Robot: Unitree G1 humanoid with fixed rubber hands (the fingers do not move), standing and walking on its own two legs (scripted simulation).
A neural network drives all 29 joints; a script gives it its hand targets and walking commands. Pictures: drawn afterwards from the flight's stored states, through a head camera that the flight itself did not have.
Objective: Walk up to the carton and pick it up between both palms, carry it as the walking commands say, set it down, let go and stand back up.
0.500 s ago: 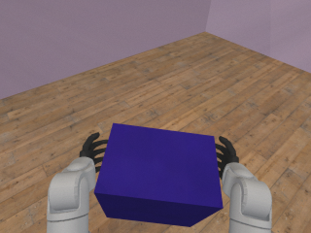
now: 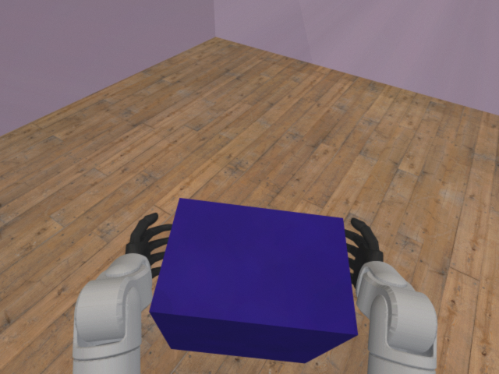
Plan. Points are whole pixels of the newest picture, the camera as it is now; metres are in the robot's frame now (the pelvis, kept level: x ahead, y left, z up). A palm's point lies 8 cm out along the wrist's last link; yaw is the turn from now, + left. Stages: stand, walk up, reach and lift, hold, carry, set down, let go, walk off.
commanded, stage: carry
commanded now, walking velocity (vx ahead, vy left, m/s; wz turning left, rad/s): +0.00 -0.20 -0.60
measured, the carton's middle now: (249, 289) +0.26 +0.02 +0.03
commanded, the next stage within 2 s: none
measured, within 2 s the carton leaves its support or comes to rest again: neither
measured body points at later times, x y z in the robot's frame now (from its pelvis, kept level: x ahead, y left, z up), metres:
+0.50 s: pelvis -0.07 -0.14 +0.00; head -0.08 -0.14 +0.45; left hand +0.23 -0.05 +0.08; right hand +0.15 -0.37 +0.08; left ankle -0.02 +0.02 -0.71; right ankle -0.06 -0.28 -0.71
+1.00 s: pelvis -0.13 -0.21 +0.02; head -0.18 -0.20 +0.47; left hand +0.16 -0.11 +0.10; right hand +0.08 -0.43 +0.10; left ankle -0.09 -0.09 -0.71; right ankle -0.07 -0.28 -0.71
